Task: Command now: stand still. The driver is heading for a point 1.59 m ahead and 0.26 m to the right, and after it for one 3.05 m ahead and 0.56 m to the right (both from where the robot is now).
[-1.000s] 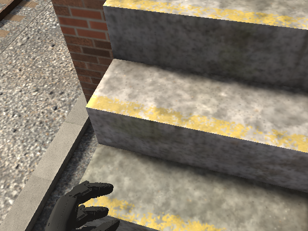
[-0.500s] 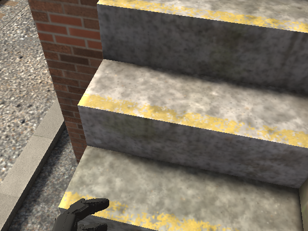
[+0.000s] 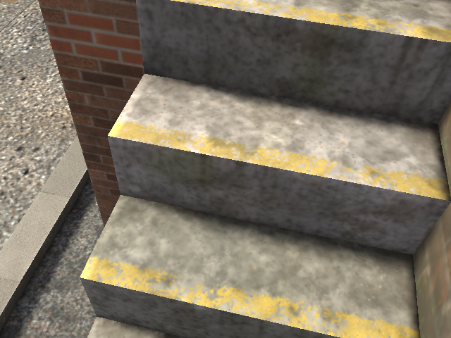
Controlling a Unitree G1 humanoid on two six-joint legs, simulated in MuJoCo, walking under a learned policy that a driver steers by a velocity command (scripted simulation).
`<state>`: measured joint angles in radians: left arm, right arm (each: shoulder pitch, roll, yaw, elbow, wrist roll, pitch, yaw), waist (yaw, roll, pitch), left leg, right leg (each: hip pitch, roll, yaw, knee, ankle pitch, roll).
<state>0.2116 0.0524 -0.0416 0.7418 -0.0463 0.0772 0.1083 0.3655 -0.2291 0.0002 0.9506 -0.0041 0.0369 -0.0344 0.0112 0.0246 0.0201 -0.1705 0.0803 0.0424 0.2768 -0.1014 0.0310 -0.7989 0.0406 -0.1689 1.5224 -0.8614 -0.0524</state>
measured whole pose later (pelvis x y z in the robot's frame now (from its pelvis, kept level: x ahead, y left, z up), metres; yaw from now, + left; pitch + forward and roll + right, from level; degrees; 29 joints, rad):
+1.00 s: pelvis -0.70 +0.13 -0.61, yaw +2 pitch -2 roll -11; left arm -0.16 0.20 0.06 0.38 -0.04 0.06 0.18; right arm 0.33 -0.19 0.03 0.75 -0.03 0.06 0.07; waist -0.11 0.10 0.07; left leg -0.04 0.21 -0.08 0.37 -0.27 0.07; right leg -1.36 0.07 0.01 2.06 -0.74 0.08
